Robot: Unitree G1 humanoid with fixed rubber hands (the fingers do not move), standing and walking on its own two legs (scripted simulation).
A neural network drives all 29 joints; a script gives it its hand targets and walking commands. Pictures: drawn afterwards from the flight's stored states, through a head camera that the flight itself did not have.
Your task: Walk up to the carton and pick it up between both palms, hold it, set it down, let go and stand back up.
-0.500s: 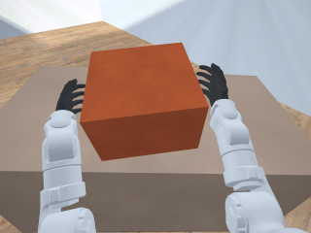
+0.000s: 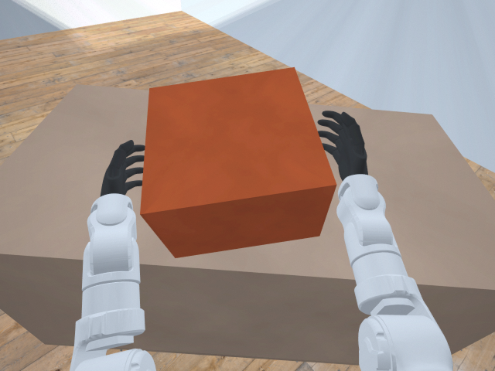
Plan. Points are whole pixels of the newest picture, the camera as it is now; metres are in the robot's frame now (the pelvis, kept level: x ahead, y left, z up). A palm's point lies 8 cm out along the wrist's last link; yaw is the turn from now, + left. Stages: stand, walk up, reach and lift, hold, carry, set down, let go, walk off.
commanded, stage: set down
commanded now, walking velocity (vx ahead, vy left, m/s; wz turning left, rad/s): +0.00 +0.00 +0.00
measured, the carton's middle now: (234, 162) +0.45 +0.02 +0.09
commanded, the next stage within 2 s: none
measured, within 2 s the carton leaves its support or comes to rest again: neither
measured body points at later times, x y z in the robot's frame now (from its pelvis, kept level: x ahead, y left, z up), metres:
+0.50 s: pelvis +0.01 +0.00 +0.00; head -0.01 +0.01 +0.45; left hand +0.36 +0.19 +0.11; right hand +0.40 -0.17 +0.16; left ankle +0.02 +0.14 -0.75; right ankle -0.01 -0.11 -0.75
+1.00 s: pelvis +0.01 -0.01 +0.00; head +0.01 +0.00 +0.45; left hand +0.37 +0.18 +0.08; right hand +0.44 -0.18 +0.15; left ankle +0.02 +0.14 -0.75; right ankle -0.01 -0.11 -0.75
